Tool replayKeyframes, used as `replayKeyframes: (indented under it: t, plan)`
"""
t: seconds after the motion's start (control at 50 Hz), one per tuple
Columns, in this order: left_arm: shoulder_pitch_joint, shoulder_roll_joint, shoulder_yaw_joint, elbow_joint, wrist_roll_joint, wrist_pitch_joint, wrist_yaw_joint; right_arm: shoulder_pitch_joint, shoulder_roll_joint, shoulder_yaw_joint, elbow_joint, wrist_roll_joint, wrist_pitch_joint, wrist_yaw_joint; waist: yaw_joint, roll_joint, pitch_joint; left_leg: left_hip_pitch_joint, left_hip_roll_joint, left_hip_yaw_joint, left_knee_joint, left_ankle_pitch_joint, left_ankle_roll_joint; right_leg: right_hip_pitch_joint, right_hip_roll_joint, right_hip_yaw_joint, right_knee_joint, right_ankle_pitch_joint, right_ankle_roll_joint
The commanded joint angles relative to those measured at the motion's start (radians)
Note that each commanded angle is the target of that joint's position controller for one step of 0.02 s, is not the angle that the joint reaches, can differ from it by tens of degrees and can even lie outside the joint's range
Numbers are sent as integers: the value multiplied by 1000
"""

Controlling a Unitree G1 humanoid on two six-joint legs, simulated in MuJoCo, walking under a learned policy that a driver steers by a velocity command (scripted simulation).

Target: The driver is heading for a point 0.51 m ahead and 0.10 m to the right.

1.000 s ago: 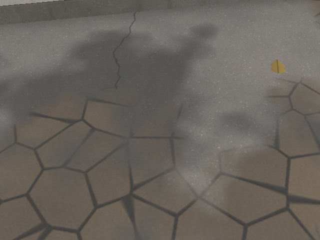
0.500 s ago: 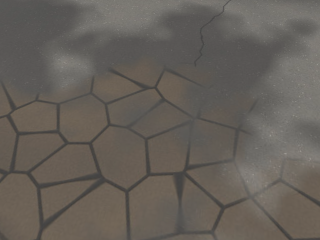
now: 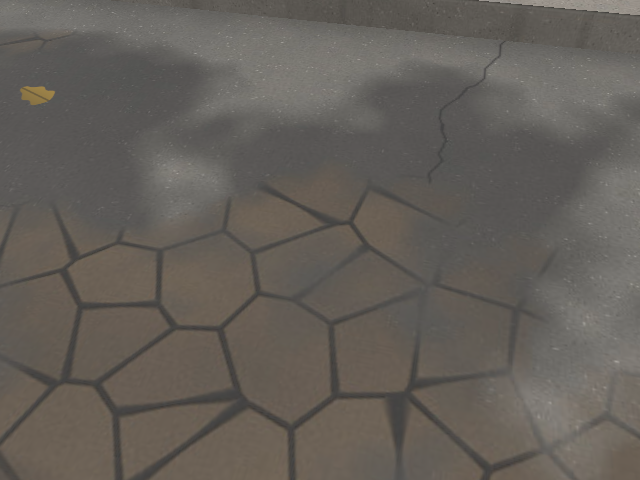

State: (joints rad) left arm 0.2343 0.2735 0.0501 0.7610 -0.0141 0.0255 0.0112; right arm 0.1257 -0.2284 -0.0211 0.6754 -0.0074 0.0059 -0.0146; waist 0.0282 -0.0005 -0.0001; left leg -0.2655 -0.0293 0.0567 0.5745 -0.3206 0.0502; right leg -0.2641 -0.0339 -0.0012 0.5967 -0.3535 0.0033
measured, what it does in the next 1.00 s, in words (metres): walks ahead, turning right: left foot, then right foot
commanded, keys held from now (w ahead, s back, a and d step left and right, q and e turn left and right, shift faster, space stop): w+e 0.74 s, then no key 0.26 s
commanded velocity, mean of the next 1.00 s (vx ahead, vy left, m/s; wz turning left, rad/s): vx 0.37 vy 0.00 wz -0.47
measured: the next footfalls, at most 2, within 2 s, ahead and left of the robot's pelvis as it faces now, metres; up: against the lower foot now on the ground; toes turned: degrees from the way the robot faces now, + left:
left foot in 0.32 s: +0.20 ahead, +0.12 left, +0.00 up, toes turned -13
right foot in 0.82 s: +0.44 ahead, -0.22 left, +0.00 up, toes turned -30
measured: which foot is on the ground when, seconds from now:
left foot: down 0.00-0.04, up 0.06-0.30, down 0.32-0.80, up 0.82-1.00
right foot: down 0.00-0.32, up 0.34-0.80, down 0.82-1.00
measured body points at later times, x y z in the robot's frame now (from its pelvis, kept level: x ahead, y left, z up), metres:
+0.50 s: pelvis +0.16 +0.02 +0.01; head +0.18 +0.03 +0.46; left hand +0.36 +0.26 -0.09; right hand +0.19 -0.27 -0.08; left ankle +0.16 +0.12 -0.73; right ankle +0.10 -0.12 -0.64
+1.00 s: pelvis +0.37 -0.11 +0.01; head +0.42 -0.14 +0.45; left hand +0.65 +0.04 -0.09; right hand +0.34 -0.41 -0.11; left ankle +0.44 +0.05 -0.64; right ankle +0.40 -0.20 -0.73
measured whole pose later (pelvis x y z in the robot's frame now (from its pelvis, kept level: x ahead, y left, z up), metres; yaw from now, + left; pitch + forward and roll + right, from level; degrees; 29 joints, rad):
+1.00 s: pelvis +0.37 -0.11 +0.01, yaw -30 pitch +1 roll +0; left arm 0.15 0.27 0.04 0.66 0.01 -0.05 -0.04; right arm 0.19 -0.33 -0.04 0.75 0.01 -0.05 -0.02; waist -0.01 0.02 0.10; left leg -0.53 0.09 -0.04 1.17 -0.41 -0.06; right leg -0.34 0.08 -0.03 0.44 -0.11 -0.10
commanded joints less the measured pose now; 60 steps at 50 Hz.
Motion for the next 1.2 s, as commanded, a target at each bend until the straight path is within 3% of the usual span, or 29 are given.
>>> replayKeyframes:
  t: [0.02, 0.06, 0.08, 0.1, 0.16, 0.22, 0.3, 0.32, 0.34, 0.36, 0.38, 0.4, 0.42, 0.46, 0.6, 0.68, 0.72, 0.76, 0.8, 0.82, 0.84, 0.86, 0.88, 0.9, 0.92, 0.96, 1.0, 1.1, 1.2]
  plan:
    - [50, 147, 46, -45, -14, -33, 1, -37, -165, -60, -82, 8, -30, -10, -13, -36, 68, -94, 125, -135, -97, -376, 50, -75, -53, 133, -116, -264, -157]
    - [148, 187, 54, -28, -7, -63, -3, -129, -101, -52, -125, 30, -66, 1, 23, -225, 94, -257, -24, -5, 193, -216, -13, 26, -208, 522, -364, -440, -275]
    - [167, 201, 57, -29, 2, -74, -4, -154, -110, -56, -140, 35, -85, 10, 40, -275, 113, -395, -39, -61, 286, -283, -16, 132, -267, 666, -421, -370, -320]
    - [185, 192, 56, -33, 6, -85, -1, -164, -133, -64, -143, 39, -103, 21, 50, -247, 100, -492, -5, -124, 373, -312, -11, 224, -295, 697, -412, -263, -329]
    - [149, 176, 56, -57, -18, -81, 7, -160, -132, -63, -126, 22, -131, 48, 33, -122, 29, -484, 31, -114, 247, -167, -19, 316, -212, 511, -349, 16, -258]
    - [115, 190, 62, -85, -16, -52, 18, -147, -86, -50, -109, 20, -132, 68, 23, -145, 3, -230, -23, -48, 64, -20, -56, 160, -119, 378, -337, 90, -220]
    - [87, 162, 57, -122, -16, -44, 16, 19, -142, -79, -62, 37, -117, 50, -71, -138, -26, 165, -23, -48, -105, 183, -68, -86, -72, 364, -250, 16, -137]
    - [73, 120, 46, -134, -10, -50, 14, 129, -172, -93, -43, 36, -117, 37, -123, -111, -61, 311, 36, -97, -110, 154, -46, -179, -29, 331, -126, -11, -97]
    - [64, 24, 18, -167, 3, -58, 12, 282, -259, -112, -26, 12, -117, 21, -172, 103, -156, 492, 271, -390, -213, -53, 33, -331, 72, 205, 234, -134, -32]
    - [120, 42, 20, -213, -27, -73, 16, 293, -329, -123, -18, -17, -113, 32, -112, 330, -157, 481, 447, -830, -364, -336, 156, -509, 98, 171, 491, -251, -11]
    - [136, 108, 39, -183, -42, -74, 14, 211, -257, -103, -33, -7, -116, 32, -84, 228, -51, 400, 448, -805, -391, -452, 178, -573, 23, 191, 622, -166, -14]
    - [86, 134, 46, -171, -34, -71, 7, 176, -195, -87, -34, 6, -116, 26, -83, 160, 40, 332, 398, -642, -380, -337, 150, -596, -5, 170, 646, -72, -19]
    - [76, 124, 47, -155, -25, -69, 3, 149, -167, -78, -33, 2, -117, 24, -70, 101, 55, 280, 344, -505, -378, -174, 125, -562, -26, 166, 636, 8, -20]
    - [42, 108, 49, -155, -20, -68, -11, 127, -142, -71, -19, -7, -117, 18, -56, 107, 61, 231, 277, -310, -389, 84, 92, -515, -60, 151, 598, 103, -19]
    - [-114, 47, 18, -211, -10, -68, -38, 155, -179, -78, 45, 2, -115, 7, -80, 66, 77, 240, 260, -53, -418, 394, 106, -522, -61, 75, 314, 303, 18]
    - [-248, 28, 2, -249, -12, -79, -69, 207, -218, -83, 88, 16, -101, 0, -120, 47, 112, 270, 274, 41, -412, 467, 90, -453, -42, -19, 112, 364, -15]
    - [-270, 45, 7, -265, -16, -79, -81, 219, -238, -85, 103, 23, -90, 0, -106, 58, 101, 321, 286, 80, -360, 654, 75, -401, -12, -54, 51, 327, -52]
    - [-222, 84, 27, -264, -5, -74, -84, 224, -272, -92, 108, 29, -76, -9, -55, 100, 36, 364, 288, 110, -211, 1045, 59, -272, 62, -105, 33, 235, -98]
    - [41, 163, 73, -206, 1, -72, -69, 205, -276, -87, 100, 36, -65, -17, 102, 87, -107, 247, 250, 131, 140, 1110, 17, 113, 118, -87, -86, 360, -165]
    - [147, 220, 86, -180, 8, -60, -45, 224, -215, -64, 70, 10, -75, -15, 123, -39, -204, -20, 182, 120, 452, 550, -27, 436, -35, 114, -53, 616, -215]
    - [75, 306, 78, -215, 32, -70, -37, 382, -111, -20, 40, -17, -95, 10, -21, -251, -411, -369, 13, -7, 832, -380, -78, 755, -377, 662, -44, 861, -448]
    - [130, 214, 65, -219, 30, -66, -36, 287, -243, -48, 74, 14, -108, 22, 96, -69, -529, -345, 38, -176, 888, -322, -77, 691, -368, 657, -130, 818, -438]
    - [62, 182, 48, -199, 23, -71, -43, 181, -246, -51, 32, 46, -104, 21, 73, -58, -346, -399, 83, -153, 841, -242, -75, 557, -317, 475, -154, 862, -386]
    - [6, 150, 40, -187, 4, -75, -44, 149, -218, -42, 26, 34, -100, 9, 30, 8, -204, -407, 120, -126, 753, -178, -81, 386, -256, 366, -181, 843, -334]
    - [-42, 125, 32, -188, 2, -78, -42, 147, -217, -45, 37, 20, -90, -1, -4, 9, -139, -364, 139, -120, 699, -140, -89, 254, -221, 305, -215, 825, -308]
    - [-93, 131, 32, -180, 24, -85, -43, 213, -204, -47, 59, 16, -55, -10, -65, -24, -111, -210, 143, -112, 645, -72, -107, 53, -181, 218, -288, 826, -296]
    - [-115, 126, 29, -153, 27, -98, -42, 243, -169, -41, 70, 6, -37, -20, -88, -44, -110, -163, 136, -100, 559, -22, -130, -18, -160, 148, -308, 884, -298]
    - [-117, 120, 22, -96, 31, -78, -20, 125, -131, -28, 43, 1, -27, -23, -52, -84, -109, -134, 136, -104, 260, 154, -140, 1, -113, 74, -308, 744, -249]
    - [-95, 112, 10, -41, 32, -59, -23, 50, -154, -36, 25, 4, -21, -16, -27, -97, -75, -53, 109, -106, 44, 134, -112, 22, -148, 153, -276, 464, -234]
